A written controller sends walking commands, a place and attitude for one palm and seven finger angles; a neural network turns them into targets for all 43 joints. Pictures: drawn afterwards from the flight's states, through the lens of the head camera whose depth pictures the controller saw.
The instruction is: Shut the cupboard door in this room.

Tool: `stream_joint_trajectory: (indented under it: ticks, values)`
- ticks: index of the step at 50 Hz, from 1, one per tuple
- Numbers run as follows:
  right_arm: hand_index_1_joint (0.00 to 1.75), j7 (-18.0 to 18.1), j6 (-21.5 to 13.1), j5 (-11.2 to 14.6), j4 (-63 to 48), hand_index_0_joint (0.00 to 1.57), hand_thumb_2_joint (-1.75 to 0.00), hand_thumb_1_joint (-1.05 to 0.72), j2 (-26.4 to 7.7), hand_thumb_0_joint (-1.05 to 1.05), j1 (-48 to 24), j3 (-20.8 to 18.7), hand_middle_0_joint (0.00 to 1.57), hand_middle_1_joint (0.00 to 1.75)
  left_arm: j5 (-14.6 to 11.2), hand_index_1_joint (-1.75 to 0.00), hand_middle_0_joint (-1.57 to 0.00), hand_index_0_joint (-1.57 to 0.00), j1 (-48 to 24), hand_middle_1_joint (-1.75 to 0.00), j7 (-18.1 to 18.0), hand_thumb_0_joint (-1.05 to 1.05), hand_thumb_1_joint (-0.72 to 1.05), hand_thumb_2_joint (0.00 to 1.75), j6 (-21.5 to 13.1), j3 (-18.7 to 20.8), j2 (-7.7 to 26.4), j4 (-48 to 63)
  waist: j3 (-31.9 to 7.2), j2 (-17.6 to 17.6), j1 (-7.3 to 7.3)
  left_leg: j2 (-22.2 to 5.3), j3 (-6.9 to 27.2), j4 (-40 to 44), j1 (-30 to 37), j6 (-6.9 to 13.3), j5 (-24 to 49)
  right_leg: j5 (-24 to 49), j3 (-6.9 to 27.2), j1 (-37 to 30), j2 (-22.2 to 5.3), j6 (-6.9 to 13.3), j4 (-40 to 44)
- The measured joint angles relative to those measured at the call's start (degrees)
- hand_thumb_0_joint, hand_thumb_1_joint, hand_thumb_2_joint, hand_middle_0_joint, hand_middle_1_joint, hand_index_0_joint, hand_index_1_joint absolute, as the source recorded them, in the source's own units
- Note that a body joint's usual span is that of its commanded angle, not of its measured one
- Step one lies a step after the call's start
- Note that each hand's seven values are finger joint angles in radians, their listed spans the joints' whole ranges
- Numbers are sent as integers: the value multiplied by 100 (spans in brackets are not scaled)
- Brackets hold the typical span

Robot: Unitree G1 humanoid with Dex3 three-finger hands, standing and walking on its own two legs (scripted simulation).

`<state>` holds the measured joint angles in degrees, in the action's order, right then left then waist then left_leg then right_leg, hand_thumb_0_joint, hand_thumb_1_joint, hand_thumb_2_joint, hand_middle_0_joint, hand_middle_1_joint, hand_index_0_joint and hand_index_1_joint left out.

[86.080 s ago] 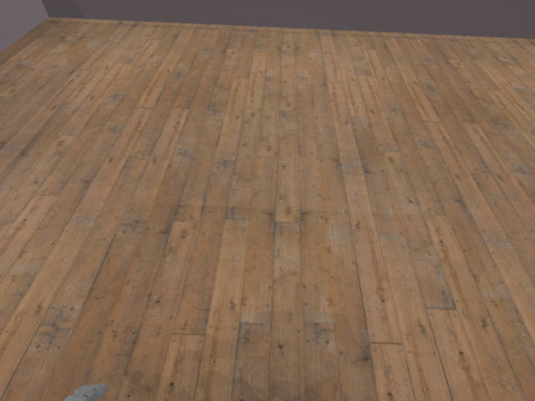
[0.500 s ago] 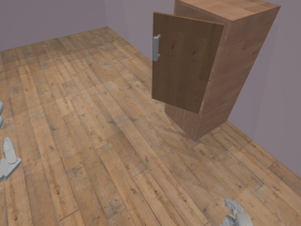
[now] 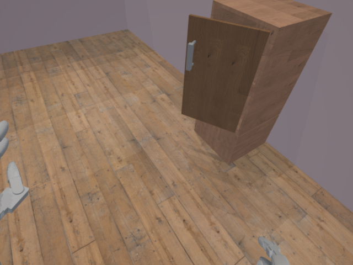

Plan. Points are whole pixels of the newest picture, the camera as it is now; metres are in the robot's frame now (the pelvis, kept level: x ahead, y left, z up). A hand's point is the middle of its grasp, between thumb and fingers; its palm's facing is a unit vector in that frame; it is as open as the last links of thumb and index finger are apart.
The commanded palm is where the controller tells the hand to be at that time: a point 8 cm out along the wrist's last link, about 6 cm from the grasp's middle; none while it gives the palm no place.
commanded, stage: stop stepping back and stand still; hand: left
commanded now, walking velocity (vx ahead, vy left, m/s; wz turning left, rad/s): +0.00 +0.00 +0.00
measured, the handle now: (191, 55) +1.04 -0.02 -0.02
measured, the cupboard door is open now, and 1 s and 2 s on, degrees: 30 30 30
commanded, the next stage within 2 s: let the arm hang, fingers relaxed in 0.20 s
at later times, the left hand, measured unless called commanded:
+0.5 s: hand out of the picture +0.14 +0.23 -0.10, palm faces -0.02 -0.94 -0.34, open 7.4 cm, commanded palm none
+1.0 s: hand out of the picture -0.04 +0.21 -0.17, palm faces +0.01 -0.96 -0.26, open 7.3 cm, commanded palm none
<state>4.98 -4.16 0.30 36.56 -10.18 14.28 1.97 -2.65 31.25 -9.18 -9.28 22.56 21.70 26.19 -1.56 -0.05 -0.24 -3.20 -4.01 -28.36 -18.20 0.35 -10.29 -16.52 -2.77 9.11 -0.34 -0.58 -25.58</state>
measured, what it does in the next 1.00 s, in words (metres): stands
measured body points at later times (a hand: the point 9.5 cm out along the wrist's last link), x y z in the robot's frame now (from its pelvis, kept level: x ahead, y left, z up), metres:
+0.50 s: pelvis -0.02 +0.01 -0.01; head -0.02 -0.01 +0.44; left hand +0.13 +0.28 -0.08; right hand +0.13 -0.26 -0.12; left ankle +0.05 +0.11 -0.74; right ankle -0.03 -0.12 -0.74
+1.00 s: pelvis -0.01 +0.00 +0.00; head +0.00 +0.00 +0.45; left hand -0.04 +0.26 -0.15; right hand -0.01 -0.25 -0.16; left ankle +0.05 +0.11 -0.74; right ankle -0.03 -0.12 -0.74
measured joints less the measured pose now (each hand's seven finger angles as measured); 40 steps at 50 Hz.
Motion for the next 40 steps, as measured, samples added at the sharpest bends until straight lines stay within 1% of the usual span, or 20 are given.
stream_joint_trajectory:
  ticks: [7,15,16,17,19,20,21,23,25,27,29,30,32,34,37,40]
  values:
    - [30,-5,-69,-17,8,21,-90,-90,41,2,-18,30,20,30,15,-30,-21,-21,5,-31,-3,1,88,89,-68,73,60,-3,3,26,-33,31,-9,116,-5,37,99,103,3,5,-25,-31,116]
    - [30,-1,-88,-4,2,21,-90,-90,-48,2,-95,-28,20,30,6,-30,-21,-21,26,-31,4,1,89,89,-35,31,23,-53,-23,56,-17,40,-24,134,6,49,98,122,17,-12,-34,-48,157]
    - [30,-109,-218,-5,118,21,-90,-90,-128,2,-127,-60,20,30,92,-30,-21,-21,-117,-31,92,1,89,90,-123,-102,46,-336,-58,102,6,47,-4,64,-77,55,84,100,-11,60,-43,-47,80]
    - [30,-245,-263,-9,284,21,-90,-90,-260,2,-200,-94,20,30,175,-30,-20,-21,-387,-31,249,1,89,90,-61,-350,63,-844,-85,181,58,65,16,-38,-165,66,60,53,-32,143,-65,-56,-38]
    - [30,-430,-109,-41,606,21,-90,-90,-544,1,-409,-118,20,30,270,-30,-20,-21,-955,-30,547,0,89,90,346,-926,-8,-2182,-129,362,132,102,12,-215,-289,100,3,-56,-29,296,-116,-81,-291]
    - [30,-481,5,-57,739,21,-90,-90,-658,1,-520,-116,20,30,301,-30,-20,-20,-1186,-30,662,0,89,90,563,-1195,-78,-2912,-129,439,125,117,0,-285,-326,118,-23,-104,-17,355,-138,-90,-404]
    - [30,-516,108,-76,849,21,-90,-90,-740,1,-618,-114,20,30,328,-30,-20,-20,-1365,-30,754,0,90,90,755,-1441,-157,-3623,-114,486,95,131,-17,-334,-344,132,-42,-145,0,399,-158,-96,-501]
    - [30,-554,265,-113,992,21,-90,-90,-805,1,-735,-118,20,30,364,-30,-19,-20,-1573,-30,881,0,90,90,1030,-1857,-339,-4884,-42,474,-4,155,-64,-367,-333,142,-52,-204,48,458,-193,-104,-651]
    - [30,-566,373,-149,1091,21,-90,-91,-785,1,-731,-122,20,30,378,-30,-19,-20,-1627,-30,944,0,90,90,1186,-2160,-565,-5886,63,352,-106,170,-104,-336,-283,133,-34,-237,88,472,-214,-97,-731]
    - [30,-565,453,-175,1227,21,-90,-91,-726,1,-630,-116,20,30,379,-30,-20,-20,-1593,-30,968,1,90,89,1259,-2359,-811,-6678,173,181,-167,167,-119,-267,-215,113,1,-234,103,439,-211,-84,-725]
    - [30,-551,516,-186,1433,20,-90,-91,-646,1,-469,-112,20,30,373,-30,-20,-20,-1508,-30,983,1,90,89,1275,-2471,-1042,-7308,263,16,-179,151,-105,-179,-157,89,44,-196,89,382,-187,-60,-643]
    - [30,-536,541,-187,1556,20,-90,-91,-589,1,-368,-117,20,30,356,-30,-20,-21,-1472,-30,891,0,93,89,1254,-2367,-1088,-7549,299,-58,-161,135,-79,-137,-144,74,69,-168,64,353,-165,-43,-582]
    - [30,-508,590,-187,1824,20,-90,-91,-481,1,-173,-122,20,30,356,-30,-20,-21,-1400,-30,877,0,97,89,1208,-2283,-1030,-7947,375,-162,-98,105,-28,-50,-107,41,121,-105,13,281,-122,-7,-447]
    - [30,-478,629,-181,2075,20,-90,-91,-397,1,-3,-143,20,30,356,-30,-21,-21,-1310,-30,909,0,98,89,1168,-2249,-967,-8268,435,-188,-44,78,17,24,-74,19,161,-38,-31,204,-82,22,-302]
    - [30,-436,649,-157,2385,20,-90,-91,-314,1,178,-179,20,30,349,-30,-20,-21,-1180,-30,929,0,96,89,1116,-2212,-904,-8664,499,-143,12,58,42,123,-7,5,204,40,-55,100,-50,40,-132]
    - [30,-403,634,-132,2583,20,-90,-91,-265,1,265,-218,20,30,347,-30,-20,-21,-1098,-30,923,0,94,89,1079,-2181,-863,-8957,539,-57,24,51,36,202,74,4,231,91,-50,9,-38,40,-17]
